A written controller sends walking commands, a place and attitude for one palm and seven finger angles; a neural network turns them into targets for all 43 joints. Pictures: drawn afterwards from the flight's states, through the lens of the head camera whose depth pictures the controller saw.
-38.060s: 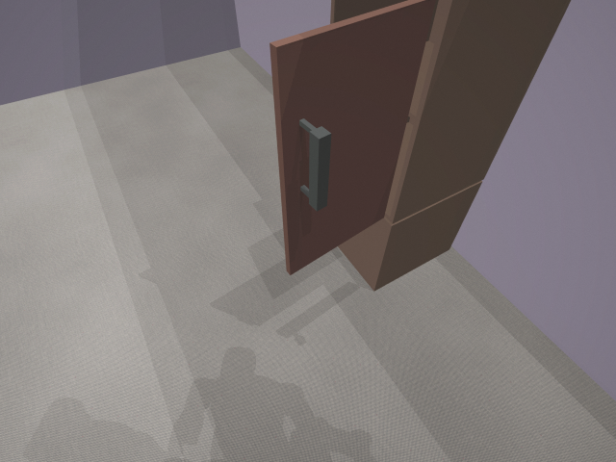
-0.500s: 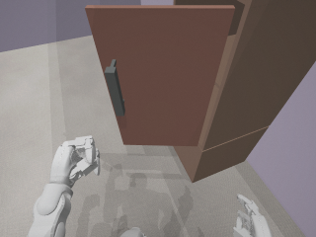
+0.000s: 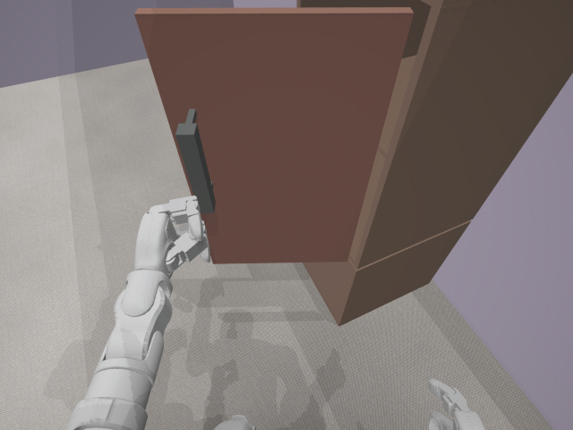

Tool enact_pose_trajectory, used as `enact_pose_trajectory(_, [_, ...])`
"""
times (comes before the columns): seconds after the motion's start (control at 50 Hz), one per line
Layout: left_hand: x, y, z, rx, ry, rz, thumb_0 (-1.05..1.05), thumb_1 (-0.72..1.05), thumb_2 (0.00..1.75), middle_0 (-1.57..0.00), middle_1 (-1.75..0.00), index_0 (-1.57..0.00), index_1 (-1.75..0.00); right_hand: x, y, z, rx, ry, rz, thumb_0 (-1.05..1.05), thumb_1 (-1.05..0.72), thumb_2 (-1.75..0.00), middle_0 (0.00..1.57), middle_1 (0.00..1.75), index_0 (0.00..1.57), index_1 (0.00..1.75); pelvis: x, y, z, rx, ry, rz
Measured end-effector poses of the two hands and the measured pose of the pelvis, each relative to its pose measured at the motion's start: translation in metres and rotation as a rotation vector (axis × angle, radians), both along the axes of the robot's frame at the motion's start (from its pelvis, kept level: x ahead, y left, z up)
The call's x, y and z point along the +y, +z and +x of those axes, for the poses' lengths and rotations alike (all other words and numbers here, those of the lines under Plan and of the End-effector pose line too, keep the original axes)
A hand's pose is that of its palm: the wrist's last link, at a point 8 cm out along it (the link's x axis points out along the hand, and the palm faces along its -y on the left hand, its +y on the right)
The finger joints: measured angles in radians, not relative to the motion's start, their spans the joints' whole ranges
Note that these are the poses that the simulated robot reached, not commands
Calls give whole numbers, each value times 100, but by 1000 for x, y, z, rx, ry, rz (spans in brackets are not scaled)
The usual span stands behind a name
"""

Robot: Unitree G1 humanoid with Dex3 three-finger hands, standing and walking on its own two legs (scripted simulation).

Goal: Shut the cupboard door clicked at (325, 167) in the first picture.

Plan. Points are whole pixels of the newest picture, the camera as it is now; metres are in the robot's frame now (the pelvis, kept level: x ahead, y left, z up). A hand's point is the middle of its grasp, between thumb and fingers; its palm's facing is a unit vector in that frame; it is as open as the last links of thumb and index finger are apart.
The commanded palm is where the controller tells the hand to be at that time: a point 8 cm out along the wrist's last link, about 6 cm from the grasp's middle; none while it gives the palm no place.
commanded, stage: bring the fist close to the handle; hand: left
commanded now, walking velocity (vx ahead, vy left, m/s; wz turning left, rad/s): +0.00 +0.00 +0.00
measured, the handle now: (200, 163) +0.51 +0.16 +0.08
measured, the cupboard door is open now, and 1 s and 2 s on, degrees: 66 66 51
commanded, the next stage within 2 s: push the door shut along its arc in 0.60 s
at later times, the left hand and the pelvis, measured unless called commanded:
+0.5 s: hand (222, 210) +0.41 +0.11 +0.07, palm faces +0.04 -1.00 -0.01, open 3.1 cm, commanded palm +0.38 +0.17 +0.08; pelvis -0.01 +0.00 +0.00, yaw -2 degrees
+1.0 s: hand (222, 195) +0.43 +0.11 +0.08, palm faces -0.04 -1.00 -0.03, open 3.1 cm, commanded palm +0.42 +0.16 +0.08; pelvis -0.01 +0.00 -0.01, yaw +0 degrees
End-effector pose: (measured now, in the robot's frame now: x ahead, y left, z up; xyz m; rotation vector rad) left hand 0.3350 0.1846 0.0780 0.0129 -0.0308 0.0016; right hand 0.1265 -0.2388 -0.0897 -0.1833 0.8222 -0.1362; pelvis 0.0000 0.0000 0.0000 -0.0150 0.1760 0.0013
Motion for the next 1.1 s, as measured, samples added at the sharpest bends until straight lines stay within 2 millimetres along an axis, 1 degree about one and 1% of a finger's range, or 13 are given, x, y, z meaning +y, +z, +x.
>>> enact_pose_trajectory(0.14, [-8,-1,26,7,17,1,2,90,90,-130,-150,-130,-150,-2,-6,-18,55,-23,1,1,-91,-90,20,30,20,30,0,-2,-4,13,-3,-2])
enact_pose_trajectory(0.3, [-22,1,56,7,20,1,2,90,90,-130,-150,-130,-150,-8,-19,-49,150,-59,4,1,-91,-90,20,30,20,30,0,-5,-7,40,-9,-2])
enact_pose_trajectory(0.38, [-23,-2,60,18,28,-1,2,90,90,-130,-150,-130,-150,-11,-21,-66,191,-87,13,1,-91,-90,20,30,20,30,-1,-5,-6,48,-21,3])
enact_pose_trajectory(0.5, [-19,-5,54,5,43,-1,2,90,90,-130,-150,-130,-150,-15,-23,-81,236,-111,18,1,-91,-90,20,30,20,30,-4,-3,-5,44,-29,7])
enact_pose_trajectory(0.56, [-16,-6,52,8,46,4,2,90,90,-130,-150,-130,-150,-17,-22,-82,244,-114,13,1,-91,-90,20,30,20,30,-5,-3,-6,41,-25,5])
enact_pose_trajectory(0.62, [-14,-5,51,5,45,3,2,90,90,-130,-150,-130,-150,-19,-22,-79,239,-113,7,1,-91,-90,20,30,20,30,-5,-3,-7,40,-22,4])
enact_pose_trajectory(0.78, [-19,0,49,-5,20,0,2,90,90,-130,-150,-130,-150,-19,-17,-59,184,-89,4,1,-91,-90,20,30,20,30,-6,-2,-7,35,-16,3])
enact_pose_trajectory(0.84, [-20,-1,53,6,5,8,2,90,90,-130,-150,-130,-150,-18,-16,-53,165,-82,2,1,-91,-90,20,30,20,30,-6,-3,-8,34,-13,3])
enact_pose_trajectory(0.9, [-18,-1,62,14,-5,11,2,90,90,-131,-150,-130,-150,-18,-16,-50,158,-79,-4,1,-91,-90,20,30,20,30,-6,-4,-10,38,-10,1])
enact_pose_trajectory(1.0, [-17,6,79,-3,-38,19,2,90,90,-131,-150,-130,-150,-18,-21,-56,176,-86,-8,1,-91,-90,20,30,20,30,-5,-8,-12,58,-7,-3])
enact_pose_trajectory(1.1, [-14,7,89,9,-56,20,2,90,90,-132,-150,-130,-150,-17,-28,-75,242,-93,-4,1,-91,-90,20,30,20,30,-3,-11,-12,75,-4,-5])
